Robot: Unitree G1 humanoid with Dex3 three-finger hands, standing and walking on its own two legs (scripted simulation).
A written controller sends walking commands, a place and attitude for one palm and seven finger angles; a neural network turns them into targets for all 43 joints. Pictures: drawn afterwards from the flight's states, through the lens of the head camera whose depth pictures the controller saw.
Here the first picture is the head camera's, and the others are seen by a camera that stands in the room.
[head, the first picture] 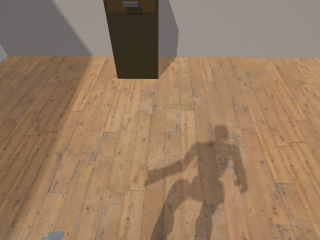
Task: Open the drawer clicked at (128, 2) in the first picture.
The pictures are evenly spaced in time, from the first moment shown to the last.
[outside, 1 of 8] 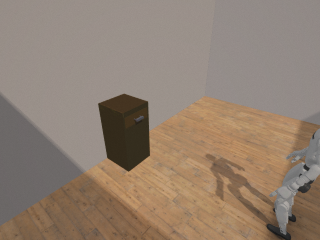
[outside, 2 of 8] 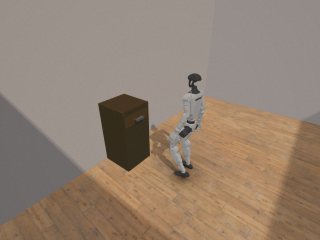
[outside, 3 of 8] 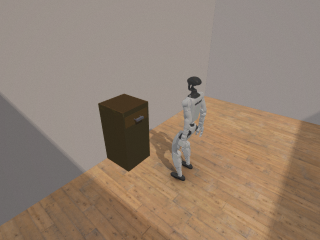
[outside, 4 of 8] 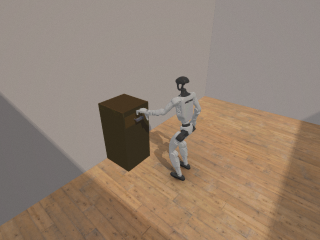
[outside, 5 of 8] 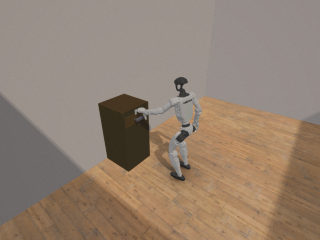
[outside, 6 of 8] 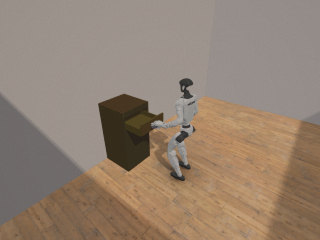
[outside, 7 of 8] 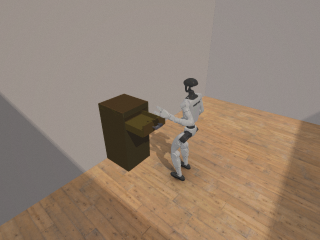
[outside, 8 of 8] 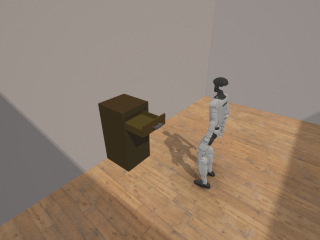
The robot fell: no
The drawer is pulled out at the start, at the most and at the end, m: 0.00 0.30 0.29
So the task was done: yes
